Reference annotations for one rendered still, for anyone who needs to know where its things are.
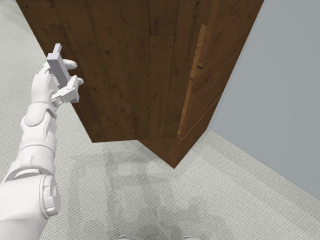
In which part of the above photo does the cupboard door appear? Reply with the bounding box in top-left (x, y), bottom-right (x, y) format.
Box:
top-left (16, 0), bottom-right (207, 143)

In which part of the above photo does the robot left upper arm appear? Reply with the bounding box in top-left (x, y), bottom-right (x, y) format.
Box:
top-left (0, 174), bottom-right (61, 240)

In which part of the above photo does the left robot hand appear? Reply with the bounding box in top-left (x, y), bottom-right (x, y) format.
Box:
top-left (31, 59), bottom-right (84, 112)

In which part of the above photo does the left robot forearm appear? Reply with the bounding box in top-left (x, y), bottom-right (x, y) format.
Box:
top-left (0, 103), bottom-right (57, 186)

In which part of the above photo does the handle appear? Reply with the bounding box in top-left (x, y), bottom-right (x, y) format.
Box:
top-left (46, 43), bottom-right (80, 103)

